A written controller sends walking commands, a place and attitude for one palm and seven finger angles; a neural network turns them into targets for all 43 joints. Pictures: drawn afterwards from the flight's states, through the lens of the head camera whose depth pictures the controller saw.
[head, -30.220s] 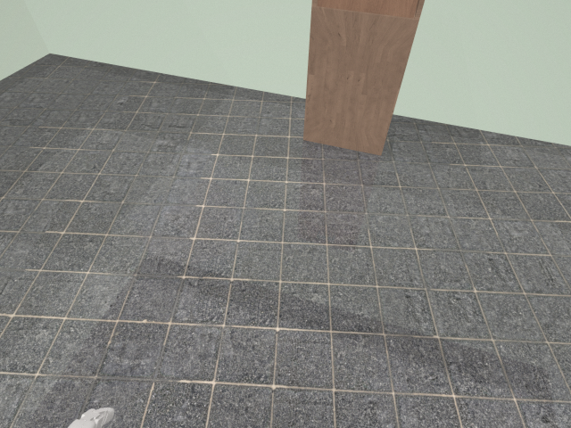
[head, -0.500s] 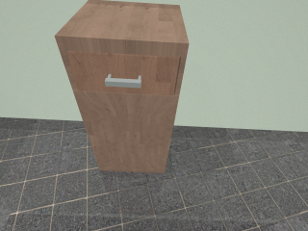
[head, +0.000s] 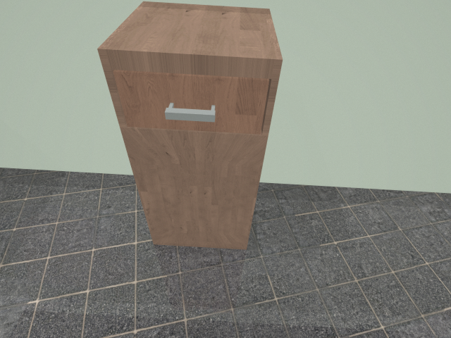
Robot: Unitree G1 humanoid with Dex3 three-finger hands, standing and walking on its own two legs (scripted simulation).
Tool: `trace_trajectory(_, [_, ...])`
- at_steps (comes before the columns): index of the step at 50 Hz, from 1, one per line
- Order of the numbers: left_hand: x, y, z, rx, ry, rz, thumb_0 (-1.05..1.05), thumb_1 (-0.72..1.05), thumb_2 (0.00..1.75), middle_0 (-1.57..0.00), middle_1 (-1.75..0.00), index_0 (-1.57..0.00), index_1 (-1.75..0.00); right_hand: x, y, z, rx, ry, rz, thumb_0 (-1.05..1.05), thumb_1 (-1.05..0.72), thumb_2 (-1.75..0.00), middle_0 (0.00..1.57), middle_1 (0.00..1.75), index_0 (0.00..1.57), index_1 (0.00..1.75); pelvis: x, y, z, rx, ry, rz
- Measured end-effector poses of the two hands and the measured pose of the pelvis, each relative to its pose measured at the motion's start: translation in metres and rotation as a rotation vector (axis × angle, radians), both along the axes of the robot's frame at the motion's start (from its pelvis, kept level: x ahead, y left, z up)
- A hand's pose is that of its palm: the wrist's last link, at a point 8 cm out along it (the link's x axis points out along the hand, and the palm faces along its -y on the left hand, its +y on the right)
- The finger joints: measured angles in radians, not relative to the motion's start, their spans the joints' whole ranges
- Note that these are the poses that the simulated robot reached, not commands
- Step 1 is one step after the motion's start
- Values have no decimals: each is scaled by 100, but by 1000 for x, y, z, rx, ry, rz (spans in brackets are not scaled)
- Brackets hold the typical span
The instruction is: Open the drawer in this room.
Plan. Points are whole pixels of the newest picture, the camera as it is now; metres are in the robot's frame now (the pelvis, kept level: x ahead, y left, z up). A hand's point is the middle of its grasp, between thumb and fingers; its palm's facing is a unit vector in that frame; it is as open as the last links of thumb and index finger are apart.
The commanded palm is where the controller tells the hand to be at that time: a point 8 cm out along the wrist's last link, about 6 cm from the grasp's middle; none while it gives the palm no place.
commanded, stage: come to a stop and stand still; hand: left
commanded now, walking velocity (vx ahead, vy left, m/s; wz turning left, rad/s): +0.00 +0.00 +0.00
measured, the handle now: (191, 110) +0.68 +0.14 +0.05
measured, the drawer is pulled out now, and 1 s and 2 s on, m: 0.00 0.00 0.00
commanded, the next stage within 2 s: look again from close up in 0.24 s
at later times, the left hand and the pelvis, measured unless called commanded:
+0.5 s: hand out of the picture -0.01 +0.15 -0.17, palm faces +0.03 -0.99 -0.14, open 7.4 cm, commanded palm none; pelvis +0.00 +0.00 +0.01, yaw -1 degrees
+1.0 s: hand out of the picture +0.02 +0.15 -0.17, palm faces +0.02 -0.99 -0.15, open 7.4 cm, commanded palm none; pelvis +0.03 +0.00 +0.01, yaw -2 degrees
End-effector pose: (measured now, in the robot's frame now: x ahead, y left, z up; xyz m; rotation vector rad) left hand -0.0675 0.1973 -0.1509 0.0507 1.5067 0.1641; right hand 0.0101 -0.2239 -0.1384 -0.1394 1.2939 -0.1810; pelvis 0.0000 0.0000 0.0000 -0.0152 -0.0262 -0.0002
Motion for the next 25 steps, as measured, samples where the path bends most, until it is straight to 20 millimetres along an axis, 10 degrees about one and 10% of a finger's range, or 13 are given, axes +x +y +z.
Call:
trace_trajectory(12, [44, 9, 10, 20, -129, -47, 1, 91, 90, -20, -29, -19, -30, -56, 29, -1, 78, 142, -14, 0, -91, -90, 20, 30, 20, 30, -10, 0, 8, 23, 8, -10])
trace_trajectory(25, [50, 4, 9, 7, -92, -56, 1, 91, 90, -20, -29, -19, -30, -64, 28, 0, 70, 185, -42, 0, -91, -90, 20, 30, 20, 30, 2, 0, 7, 18, 18, -16])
